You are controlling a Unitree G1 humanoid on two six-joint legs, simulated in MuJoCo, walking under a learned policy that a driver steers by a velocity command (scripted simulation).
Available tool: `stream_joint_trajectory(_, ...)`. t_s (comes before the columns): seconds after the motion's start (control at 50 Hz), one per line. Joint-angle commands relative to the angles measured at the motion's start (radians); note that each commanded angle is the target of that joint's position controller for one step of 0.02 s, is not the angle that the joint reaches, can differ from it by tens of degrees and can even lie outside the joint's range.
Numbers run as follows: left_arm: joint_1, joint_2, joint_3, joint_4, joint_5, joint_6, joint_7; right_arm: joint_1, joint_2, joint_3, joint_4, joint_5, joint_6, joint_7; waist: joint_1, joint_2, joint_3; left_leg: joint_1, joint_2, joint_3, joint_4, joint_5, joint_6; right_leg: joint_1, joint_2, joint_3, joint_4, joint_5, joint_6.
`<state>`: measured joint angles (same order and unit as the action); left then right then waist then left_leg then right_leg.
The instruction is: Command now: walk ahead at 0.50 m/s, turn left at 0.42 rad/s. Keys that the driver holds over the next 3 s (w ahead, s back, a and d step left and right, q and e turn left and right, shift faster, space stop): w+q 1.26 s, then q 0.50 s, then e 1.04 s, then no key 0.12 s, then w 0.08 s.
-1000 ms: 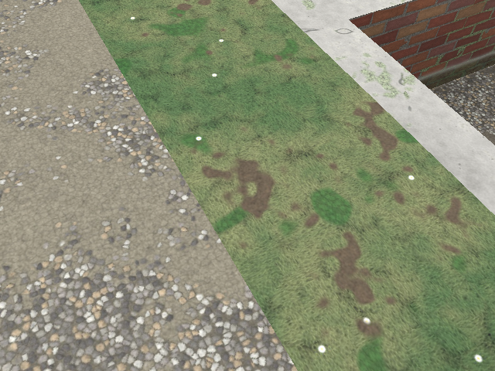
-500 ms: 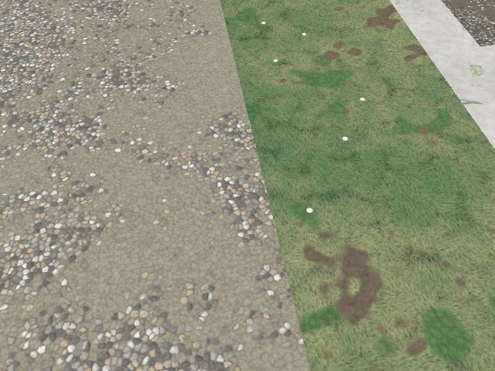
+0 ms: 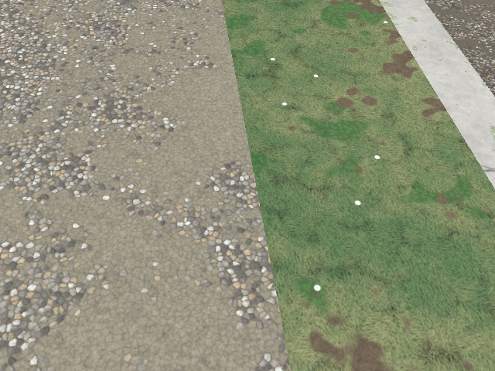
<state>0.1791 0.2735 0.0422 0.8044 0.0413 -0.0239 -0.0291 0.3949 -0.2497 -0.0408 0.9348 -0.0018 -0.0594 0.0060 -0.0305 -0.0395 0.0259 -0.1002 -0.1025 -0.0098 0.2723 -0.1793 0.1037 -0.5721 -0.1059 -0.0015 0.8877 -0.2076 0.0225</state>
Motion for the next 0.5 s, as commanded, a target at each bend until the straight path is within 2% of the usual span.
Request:
stream_joint_trajectory(0.02,-0.079,0.045,0.006,-0.079,-0.005,-0.004,0.001,-0.007,-0.143,-0.036,-0.047,-0.001,-0.017,-0.001,0.009,0.096,0.049,-0.036,0.243,-0.238,-0.140,0.144,0.147,-0.050,0.012,-0.012,-0.116,0.115,0.024)
stream_joint_trajectory(0.1,-0.204,0.054,0.001,-0.126,-0.017,-0.008,0.005,0.064,-0.155,-0.043,-0.024,-0.008,-0.016,-0.004,-0.034,0.097,0.046,0.028,0.249,-0.258,-0.077,0.237,0.132,-0.033,0.044,-0.003,-0.228,0.166,0.018)
stream_joint_trajectory(0.14,-0.224,0.068,0.003,-0.143,-0.020,-0.014,0.008,0.069,-0.168,-0.048,-0.024,-0.012,-0.014,-0.010,-0.032,0.106,0.041,0.055,0.261,-0.282,-0.032,0.294,0.116,0.003,0.056,0.009,-0.272,0.145,0.004)
stream_joint_trajectory(0.18,-0.167,0.088,0.009,-0.136,-0.021,-0.024,0.013,0.037,-0.187,-0.056,-0.033,-0.016,-0.011,-0.015,0.003,0.113,0.028,0.037,0.264,-0.301,0.026,0.340,0.084,0.125,0.075,0.009,-0.329,0.084,-0.019)
stream_joint_trajectory(0.2,-0.091,0.101,0.016,-0.115,-0.021,-0.031,0.019,0.014,-0.199,-0.060,-0.040,-0.016,-0.010,-0.014,0.038,0.111,0.003,0.006,0.249,-0.298,0.094,0.407,0.067,0.246,0.098,-0.004,-0.360,0.048,-0.033)
stream_joint_trajectory(0.22,0.031,0.121,0.026,-0.075,-0.016,-0.044,0.033,0.000,-0.199,-0.060,-0.044,-0.012,-0.013,-0.009,0.093,0.073,-0.060,-0.034,0.190,-0.261,0.244,0.431,0.045,0.421,0.103,-0.005,-0.428,0.050,-0.052)
stream_joint_trajectory(0.24,0.184,0.194,0.045,-0.055,0.007,-0.058,0.049,-0.004,-0.149,-0.048,-0.067,-0.002,-0.019,-0.002,0.152,-0.029,-0.181,-0.147,0.111,-0.195,0.507,0.278,0.020,0.642,-0.063,0.156,-0.471,-0.083,-0.095)
stream_joint_trajectory(0.26,0.244,0.300,0.069,-0.060,0.023,-0.050,0.052,0.085,-0.047,-0.029,-0.102,0.027,-0.017,-0.006,0.126,-0.270,-0.298,-0.439,-0.042,-0.079,0.799,-0.281,-0.017,0.875,-0.329,0.577,-0.579,-0.250,-0.180)
stream_joint_trajectory(0.28,0.182,0.243,0.062,-0.063,0.006,-0.035,0.048,0.101,-0.123,-0.039,-0.085,-0.005,-0.005,-0.011,0.079,-0.212,-0.255,-0.529,0.019,-0.100,0.930,-0.343,-0.006,0.782,-0.343,0.719,-0.639,-0.342,-0.213)
stream_joint_trajectory(0.3,0.103,0.150,0.040,-0.082,-0.002,-0.033,0.044,0.057,-0.138,-0.046,-0.074,-0.016,0.004,-0.008,0.054,-0.079,-0.119,-0.538,0.074,-0.104,0.956,-0.255,-0.003,0.652,-0.306,0.578,-0.649,-0.348,-0.199)
stream_joint_trajectory(0.32,0.060,0.096,0.027,-0.080,-0.007,-0.037,0.040,0.002,-0.122,-0.044,-0.077,-0.018,0.008,0.002,0.049,-0.012,-0.045,-0.518,0.110,-0.091,0.924,-0.184,-0.012,0.554,-0.253,0.425,-0.663,-0.222,-0.184)
stream_joint_trajectory(0.34,0.053,0.077,0.021,-0.073,-0.006,-0.042,0.041,-0.024,-0.107,-0.043,-0.082,-0.022,0.015,0.010,0.040,-0.035,-0.021,-0.495,0.134,-0.080,0.891,-0.152,-0.020,0.506,-0.212,0.312,-0.678,-0.101,-0.162)
stream_joint_trajectory(0.36,0.069,0.068,0.018,-0.056,-0.006,-0.049,0.040,-0.038,-0.100,-0.042,-0.089,-0.034,0.027,0.020,0.032,-0.066,-0.013,-0.476,0.146,-0.071,0.872,-0.142,-0.026,0.478,-0.181,0.233,-0.690,-0.008,-0.155)
stream_joint_trajectory(0.38,0.087,0.070,0.020,-0.042,-0.009,-0.058,0.037,-0.045,-0.088,-0.040,-0.090,-0.036,0.037,0.028,0.029,-0.074,-0.015,-0.467,0.145,-0.060,0.875,-0.126,-0.030,0.471,-0.172,0.180,-0.692,0.084,-0.155)
stream_joint_trajectory(0.44,0.128,0.074,0.025,-0.015,-0.025,-0.078,0.031,-0.125,-0.068,-0.034,-0.125,-0.031,0.054,0.045,0.025,-0.059,-0.004,-0.538,0.160,-0.047,0.853,-0.054,-0.043,0.491,-0.176,0.071,-0.709,0.257,-0.162)
stream_joint_trajectory(0.5,0.163,0.069,0.026,0.011,-0.023,-0.078,0.032,-0.239,-0.054,-0.023,-0.170,-0.033,0.054,0.060,0.038,-0.051,0.023,-0.597,0.173,-0.020,0.747,0.042,-0.060,0.505,-0.164,-0.027,-0.728,0.303,-0.166)
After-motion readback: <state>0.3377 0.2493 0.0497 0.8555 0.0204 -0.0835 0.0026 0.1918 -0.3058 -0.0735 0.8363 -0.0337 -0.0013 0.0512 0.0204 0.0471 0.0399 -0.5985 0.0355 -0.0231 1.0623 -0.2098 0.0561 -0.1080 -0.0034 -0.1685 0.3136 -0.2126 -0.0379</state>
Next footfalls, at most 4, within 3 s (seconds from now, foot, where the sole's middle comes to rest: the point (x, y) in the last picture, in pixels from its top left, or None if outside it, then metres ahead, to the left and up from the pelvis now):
0.24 right None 0.30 -0.13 -0.78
0.76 left None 0.49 0.16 -0.78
1.30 right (165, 255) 0.85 0.23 -0.78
1.78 left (97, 298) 0.71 0.42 -0.78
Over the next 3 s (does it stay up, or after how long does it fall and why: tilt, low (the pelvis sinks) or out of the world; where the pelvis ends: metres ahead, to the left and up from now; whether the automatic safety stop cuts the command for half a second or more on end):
stays up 0.71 0.29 0.00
